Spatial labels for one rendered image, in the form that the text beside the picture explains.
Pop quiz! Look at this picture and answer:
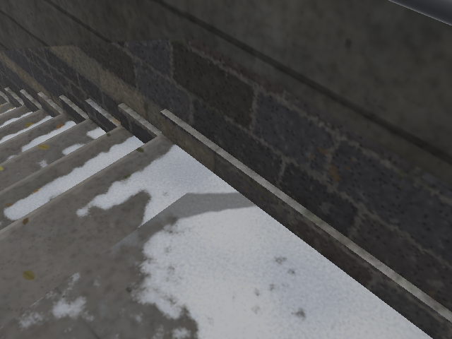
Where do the stairs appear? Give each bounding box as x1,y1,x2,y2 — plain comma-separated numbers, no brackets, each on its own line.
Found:
0,102,144,230

